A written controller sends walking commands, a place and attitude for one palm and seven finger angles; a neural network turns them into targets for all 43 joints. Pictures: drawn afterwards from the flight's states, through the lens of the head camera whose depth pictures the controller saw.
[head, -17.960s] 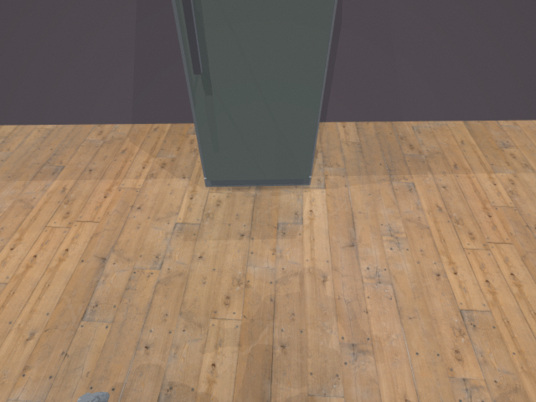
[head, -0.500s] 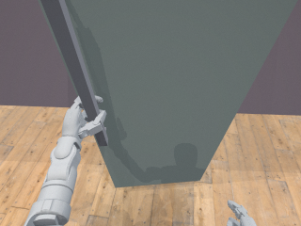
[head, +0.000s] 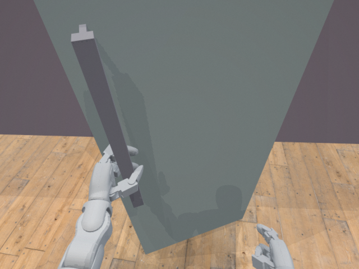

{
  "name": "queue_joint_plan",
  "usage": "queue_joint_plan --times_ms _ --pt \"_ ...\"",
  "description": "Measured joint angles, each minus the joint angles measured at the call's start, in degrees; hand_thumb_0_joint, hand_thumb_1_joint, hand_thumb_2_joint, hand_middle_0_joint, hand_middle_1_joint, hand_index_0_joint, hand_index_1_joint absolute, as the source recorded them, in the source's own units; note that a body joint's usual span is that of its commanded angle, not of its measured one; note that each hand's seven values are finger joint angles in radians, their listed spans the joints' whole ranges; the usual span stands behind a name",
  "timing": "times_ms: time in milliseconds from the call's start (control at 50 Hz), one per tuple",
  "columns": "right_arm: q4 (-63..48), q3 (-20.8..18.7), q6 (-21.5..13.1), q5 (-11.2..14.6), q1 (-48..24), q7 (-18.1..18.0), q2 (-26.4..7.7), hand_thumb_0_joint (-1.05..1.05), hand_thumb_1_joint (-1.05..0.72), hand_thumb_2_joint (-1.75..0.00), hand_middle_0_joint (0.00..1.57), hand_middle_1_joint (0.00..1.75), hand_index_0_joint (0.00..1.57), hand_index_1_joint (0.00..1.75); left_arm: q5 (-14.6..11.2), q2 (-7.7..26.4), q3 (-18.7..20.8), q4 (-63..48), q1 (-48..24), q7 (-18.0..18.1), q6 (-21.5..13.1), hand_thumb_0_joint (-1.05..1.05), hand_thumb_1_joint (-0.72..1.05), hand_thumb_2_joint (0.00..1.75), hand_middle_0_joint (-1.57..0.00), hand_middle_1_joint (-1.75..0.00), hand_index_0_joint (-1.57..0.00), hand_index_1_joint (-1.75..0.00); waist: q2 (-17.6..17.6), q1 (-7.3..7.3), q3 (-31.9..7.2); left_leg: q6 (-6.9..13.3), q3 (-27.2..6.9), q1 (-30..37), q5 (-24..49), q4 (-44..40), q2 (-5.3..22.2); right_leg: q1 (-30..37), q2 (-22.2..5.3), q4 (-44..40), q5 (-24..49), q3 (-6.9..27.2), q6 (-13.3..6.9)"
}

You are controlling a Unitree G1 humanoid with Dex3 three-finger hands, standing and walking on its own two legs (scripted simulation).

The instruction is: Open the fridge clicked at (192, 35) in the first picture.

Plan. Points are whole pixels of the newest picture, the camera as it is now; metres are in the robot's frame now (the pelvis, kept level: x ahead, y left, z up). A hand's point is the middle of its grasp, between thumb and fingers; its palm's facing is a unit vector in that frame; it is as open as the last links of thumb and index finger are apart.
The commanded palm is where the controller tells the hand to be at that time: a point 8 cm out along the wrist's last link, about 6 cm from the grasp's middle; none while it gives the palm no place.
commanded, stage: walk backward, drawing the door open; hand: left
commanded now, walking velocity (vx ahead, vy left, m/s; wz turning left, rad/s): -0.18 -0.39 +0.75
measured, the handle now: (118, 140) +0.34 +0.14 +0.15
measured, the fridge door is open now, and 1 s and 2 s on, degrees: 22 58 82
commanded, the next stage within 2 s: stop walking and hold the door back in 1.40 s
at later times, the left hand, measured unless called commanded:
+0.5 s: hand (168, 236) +0.17 +0.03 +0.08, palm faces +0.19 -0.97 -0.13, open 6.9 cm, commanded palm +0.13 +0.07 +0.08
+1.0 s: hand out of the picture +0.09 -0.11 +0.08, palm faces +0.54 -0.84 -0.10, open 7.0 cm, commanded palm +0.04 -0.08 +0.08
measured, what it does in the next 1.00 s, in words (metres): steps to the right, turning left: left foot, then right foot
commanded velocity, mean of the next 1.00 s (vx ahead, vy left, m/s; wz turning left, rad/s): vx -0.18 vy -0.40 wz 0.75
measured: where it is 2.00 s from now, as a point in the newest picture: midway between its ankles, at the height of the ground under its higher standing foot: outside the picture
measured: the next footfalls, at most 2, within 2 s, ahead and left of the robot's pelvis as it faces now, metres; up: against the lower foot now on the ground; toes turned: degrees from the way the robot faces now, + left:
left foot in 0.44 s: -0.03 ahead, +0.04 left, +0.00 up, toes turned +20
right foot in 0.64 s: +0.04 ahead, -0.30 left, +0.00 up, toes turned +23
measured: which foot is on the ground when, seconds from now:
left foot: down 0.00-0.22, up 0.24-0.42, down 0.44-0.66, up 0.68-0.82, down 0.84-1.00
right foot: down 0.00-0.44, up 0.46-0.62, down 0.64-0.84, up 0.86-1.00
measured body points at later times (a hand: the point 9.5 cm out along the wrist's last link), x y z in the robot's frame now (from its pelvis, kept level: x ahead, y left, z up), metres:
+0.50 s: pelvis -0.07 -0.12 -0.02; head -0.06 -0.12 +0.43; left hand +0.16 +0.08 +0.09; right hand +0.13 -0.32 -0.11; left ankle -0.06 +0.03 -0.74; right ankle +0.02 -0.16 -0.69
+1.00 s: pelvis -0.07 -0.34 -0.02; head -0.04 -0.31 +0.43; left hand +0.06 -0.07 +0.09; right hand +0.23 -0.39 -0.10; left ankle -0.11 -0.14 -0.73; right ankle +0.05 -0.43 -0.71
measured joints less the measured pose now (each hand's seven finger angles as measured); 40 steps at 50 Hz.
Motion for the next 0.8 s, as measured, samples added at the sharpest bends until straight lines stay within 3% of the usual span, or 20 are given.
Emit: queue_joint_plan --times_ms 120,180,220,340,380,420,440,460,480,520,560,620,640,660,680,720,760,800 --pt "1.54 -0.57 -1.17 -0.25 0.84 0.02 0.27 0.01 -0.90 -0.90 0.20 0.30 0.21 0.30 0.35 -0.64 0.05 -3.55 3.20 0.10 0.16 -0.03 0.58 0.66 -0.33 -1.34 -0.33 -1.38 0.81 0.37 -0.09 -1.97 -2.49 -2.40 2.25 -0.53 1.11 -1.74 0.97 -0.23 0.93 -2.53 -1.52" --pt "2.59 -1.52 -2.31 -0.05 1.20 -0.05 -0.25 0.01 -0.90 -0.90 0.20 0.30 0.21 0.30 0.31 -0.88 0.47 -5.59 4.86 0.23 0.42 -0.03 0.58 0.66 -0.33 -1.33 -0.33 -1.38 1.35 0.53 0.21 -3.12 -3.93 -3.55 3.10 -0.35 1.96 -2.34 1.81 -0.40 1.46 -4.01 -3.50" --pt "3.41 -2.32 -3.29 0.24 1.57 -0.15 -0.70 0.01 -0.90 -0.90 0.20 0.30 0.21 0.30 0.37 -1.01 0.62 -6.96 5.80 0.34 0.94 -0.04 0.58 0.66 -0.33 -1.33 -0.33 -1.38 1.44 0.48 0.42 -2.46 -4.72 -4.52 2.04 0.82 2.53 -2.44 2.26 -0.52 1.71 -5.14 -4.85" --pt "5.38 -4.13 -5.83 0.03 3.65 -0.70 -2.28 0.01 -0.90 -0.90 0.20 0.30 0.20 0.30 2.48 -0.91 -1.58 -8.95 4.91 -0.50 2.28 -0.04 0.57 0.66 -0.33 -1.34 -0.32 -1.38 -0.49 -0.71 1.58 -1.97 -1.20 -10.60 -10.42 22.69 2.77 -2.01 0.92 -0.20 1.68 -11.15 -7.53" --pt "5.37 -3.94 -6.45 -0.14 4.12 -0.82 -2.57 0.01 -0.90 -0.90 0.20 0.30 0.20 0.30 2.99 -0.59 -2.67 -9.70 4.27 -0.83 2.41 -0.04 0.57 0.66 -0.32 -1.35 -0.32 -1.37 -1.28 -1.05 2.27 -2.03 0.47 -9.49 -11.50 23.62 3.08 -2.05 0.50 0.26 1.59 -13.24 -8.10" --pt "4.51 -3.46 -7.24 -0.22 4.42 -0.82 -2.88 0.01 -0.90 -0.90 0.20 0.30 0.20 0.30 3.07 -0.47 -3.52 -11.22 4.07 -1.01 2.45 -0.04 0.57 0.67 -0.32 -1.36 -0.32 -1.36 -1.48 -1.33 2.87 -1.47 1.66 -6.10 -10.82 17.19 3.58 -3.11 0.42 1.83 1.03 -15.02 -7.15" --pt "3.40 -3.20 -7.83 -0.21 4.58 -0.74 -3.27 0.01 -0.90 -0.90 0.20 0.30 0.20 0.30 2.87 -0.45 -3.77 -12.64 4.31 -1.11 2.33 -0.03 0.57 0.67 -0.33 -1.36 -0.31 -1.36 -0.73 -1.42 2.93 0.00 0.61 -3.99 -8.13 10.56 4.11 -5.25 1.06 4.89 -0.94 -15.04 -3.20" --pt "2.73 -3.25 -8.05 -0.57 4.12 -0.69 -2.80 0.01 -0.90 -0.90 0.20 0.30 0.20 0.30 2.53 0.16 -3.66 -13.47 4.07 -1.16 1.75 -0.03 0.57 0.68 -0.33 -1.36 -0.31 -1.35 -1.08 -1.96 3.80 0.07 -0.24 -4.88 -4.80 10.12 4.13 -8.24 1.31 11.35 -4.63 -12.75 0.18" --pt "2.52 -3.28 -7.73 -1.05 3.56 -0.46 -1.96 0.01 -0.90 -0.90 0.20 0.30 0.20 0.30 2.55 0.80 -3.42 -13.54 3.78 -1.35 0.98 -0.04 0.57 0.68 -0.34 -1.37 -0.30 -1.35 -1.73 -2.43 5.12 -0.72 -1.04 -5.36 -3.63 11.08 3.92 -10.53 1.97 19.09 -7.11 -8.57 1.89" --pt "2.91 -3.11 -6.97 -1.70 3.19 0.35 -0.54 0.01 -0.90 -0.90 0.20 0.30 0.20 0.30 2.74 1.17 -3.18 -13.47 3.98 -2.08 0.57 -0.04 0.56 0.68 -0.34 -1.35 -0.30 -1.36 -1.78 -3.27 6.34 -2.59 -3.69 -5.55 -2.17 10.27 3.88 -12.69 3.41 30.02 -8.77 -1.97 3.47" --pt "3.78 -2.88 -6.80 -1.74 3.23 1.04 0.02 0.01 -0.90 -0.90 0.20 0.30 0.20 0.30 2.95 0.67 -3.70 -13.59 4.44 -2.78 0.87 -0.04 0.57 0.68 -0.34 -1.33 -0.30 -1.36 -0.26 -3.04 6.56 -4.07 -6.96 -6.05 -0.02 7.70 4.70 -11.33 3.85 30.16 -9.58 1.82 3.94" --pt "5.17 -2.77 -7.96 -1.11 3.60 1.45 0.73 0.01 -0.90 -0.90 0.20 0.30 0.20 0.30 3.06 0.18 -4.96 -14.28 5.55 -3.42 0.85 -0.03 0.57 0.69 -0.33 -1.32 -0.30 -1.36 1.35 -1.38 5.50 -5.70 -11.21 -7.68 3.08 4.22 5.72 -2.99 2.64 13.05 -11.22 4.70 3.49" --pt "5.55 -2.70 -8.53 -0.74 3.69 1.56 1.32 0.01 -0.90 -0.90 0.20 0.30 0.20 0.30 2.91 0.66 -5.03 -15.17 6.13 -3.62 0.84 -0.03 0.56 0.69 -0.33 -1.32 -0.30 -1.36 0.33 -0.64 4.54 -5.73 -11.63 -8.80 2.86 4.26 5.23 0.24 1.16 5.91 -10.47 5.17 2.59" --pt "6.31 -2.72 -9.04 -0.36 2.84 1.64 1.53 0.01 -0.90 -0.90 0.20 0.30 0.20 0.30 2.85 0.68 -4.77 -15.62 6.36 -3.68 0.48 -0.03 0.56 0.70 -0.34 -1.32 -0.30 -1.36 0.08 0.16 4.48 -5.43 -11.96 -9.89 1.02 5.34 5.44 0.30 0.86 3.87 -6.77 4.44 1.73" --pt "7.11 -2.98 -9.39 -0.15 1.71 1.58 1.40 0.01 -0.90 -0.90 0.20 0.30 0.20 0.30 2.83 0.33 -4.74 -15.65 6.24 -3.64 0.34 -0.03 0.55 0.71 -0.34 -1.33 -0.30 -1.36 0.70 -0.07 5.21 -4.91 -12.04 -11.00 -2.20 7.62 5.75 -0.08 1.12 4.97 -5.48 2.95 1.25" --pt "8.20 -3.92 -10.20 0.31 0.79 0.90 0.92 0.01 -0.90 -0.90 0.20 0.30 0.20 0.30 3.09 -0.52 -5.74 -14.55 5.46 -3.91 0.41 -0.03 0.55 0.72 -0.34 -1.32 -0.30 -1.37 1.12 -0.89 5.81 -3.97 -9.26 -13.70 -10.00 17.06 4.66 0.29 0.13 6.48 -5.72 -0.67 0.48" --pt "8.46 -4.43 -11.01 0.16 0.58 -0.10 0.35 0.01 -0.90 -0.90 0.20 0.30 0.20 0.30 3.87 -1.21 -6.99 -13.56 4.81 -4.49 0.69 -0.03 0.55 0.72 -0.34 -1.32 -0.31 -1.37 0.26 -0.71 5.81 -3.42 -4.94 -14.58 -14.32 25.75 3.23 0.89 -1.26 6.81 -6.26 -3.26 -0.25" --pt "7.55 -4.28 -11.65 -0.17 0.34 -0.75 -0.11 0.01 -0.90 -0.90 0.20 0.30 0.20 0.30 4.35 -1.40 -7.83 -13.41 4.62 -5.01 0.48 -0.02 0.55 0.72 -0.34 -1.32 -0.31 -1.36 -1.18 -0.65 5.73 -3.00 -0.60 -12.06 -13.66 24.41 2.48 0.54 -2.42 7.68 -6.60 -5.16 -0.94"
